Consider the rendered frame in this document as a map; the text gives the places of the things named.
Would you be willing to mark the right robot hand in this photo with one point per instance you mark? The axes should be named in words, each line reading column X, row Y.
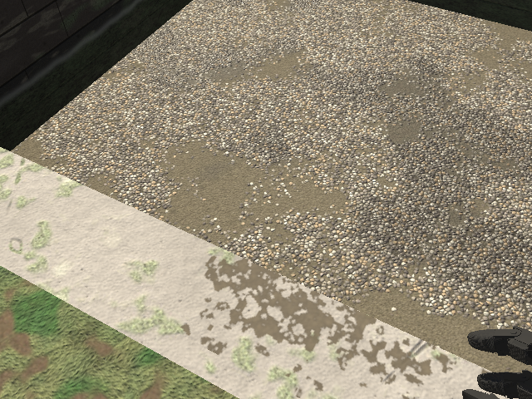
column 517, row 343

